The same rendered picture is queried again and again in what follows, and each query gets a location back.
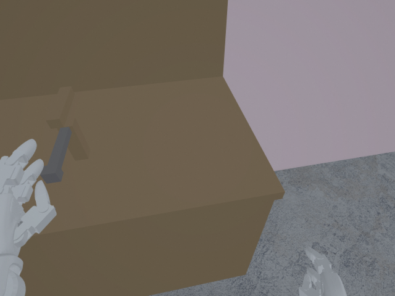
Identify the tap lever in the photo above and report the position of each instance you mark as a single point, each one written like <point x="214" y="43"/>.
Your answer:
<point x="52" y="172"/>

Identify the robot left forearm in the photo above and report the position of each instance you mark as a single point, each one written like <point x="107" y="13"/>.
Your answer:
<point x="11" y="284"/>

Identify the counter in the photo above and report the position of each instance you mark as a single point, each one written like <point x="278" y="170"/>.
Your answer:
<point x="165" y="185"/>

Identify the right robot hand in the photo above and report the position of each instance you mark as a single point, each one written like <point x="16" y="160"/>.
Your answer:
<point x="327" y="282"/>

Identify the left robot hand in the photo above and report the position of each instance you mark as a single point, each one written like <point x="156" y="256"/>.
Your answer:
<point x="15" y="190"/>

